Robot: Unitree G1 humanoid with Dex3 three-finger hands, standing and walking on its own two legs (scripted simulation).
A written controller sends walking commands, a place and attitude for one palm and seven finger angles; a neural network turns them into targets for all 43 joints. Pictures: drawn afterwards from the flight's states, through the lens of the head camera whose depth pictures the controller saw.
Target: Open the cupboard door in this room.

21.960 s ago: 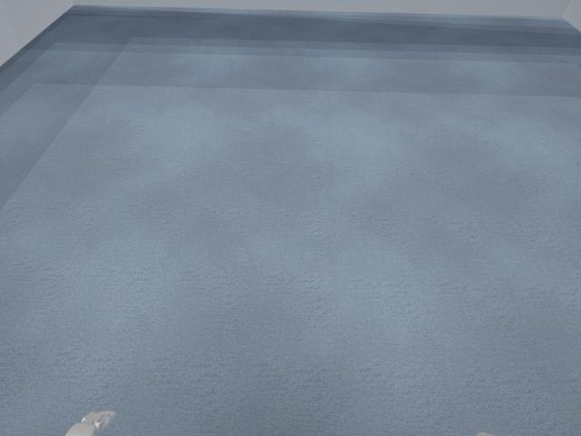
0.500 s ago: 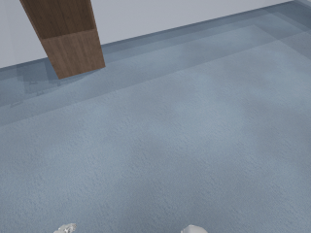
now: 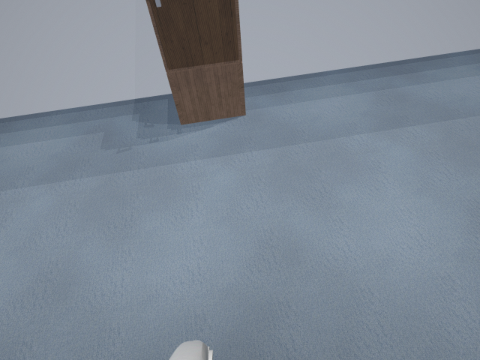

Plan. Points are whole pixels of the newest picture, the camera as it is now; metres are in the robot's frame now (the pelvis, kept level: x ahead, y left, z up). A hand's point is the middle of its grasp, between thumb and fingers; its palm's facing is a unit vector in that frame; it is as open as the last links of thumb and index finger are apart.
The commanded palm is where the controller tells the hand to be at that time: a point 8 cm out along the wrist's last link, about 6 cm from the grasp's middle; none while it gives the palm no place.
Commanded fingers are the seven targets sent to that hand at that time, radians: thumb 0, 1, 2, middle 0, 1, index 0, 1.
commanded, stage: turn or walk to find it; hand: left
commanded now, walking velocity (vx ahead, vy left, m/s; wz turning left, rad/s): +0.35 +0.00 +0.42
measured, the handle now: out of the picture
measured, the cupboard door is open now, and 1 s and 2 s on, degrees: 0 0 0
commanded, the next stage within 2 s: stand and wait in 1.16 s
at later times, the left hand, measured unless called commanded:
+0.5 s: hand (114, 348) +0.17 +0.29 -0.18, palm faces +0.22 -0.96 -0.18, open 7.4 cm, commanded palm none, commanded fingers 0.00 0.90 0.90 -0.20 -0.30 -0.20 -0.30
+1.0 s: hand (152, 254) +0.37 +0.26 -0.17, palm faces +0.26 -0.93 -0.25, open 7.3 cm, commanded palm none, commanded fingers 0.00 0.90 0.90 -0.20 -0.30 -0.20 -0.30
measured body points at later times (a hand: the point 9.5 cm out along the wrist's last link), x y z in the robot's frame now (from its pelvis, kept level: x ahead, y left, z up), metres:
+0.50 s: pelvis +0.16 +0.10 -0.01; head +0.18 +0.11 +0.44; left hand +0.16 +0.34 -0.16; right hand +0.27 -0.13 -0.15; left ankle +0.12 +0.17 -0.75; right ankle +0.23 -0.04 -0.67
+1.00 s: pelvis +0.38 +0.06 -0.01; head +0.40 +0.04 +0.44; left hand +0.36 +0.30 -0.15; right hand +0.43 -0.16 -0.18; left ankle +0.37 +0.23 -0.66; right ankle +0.43 -0.01 -0.75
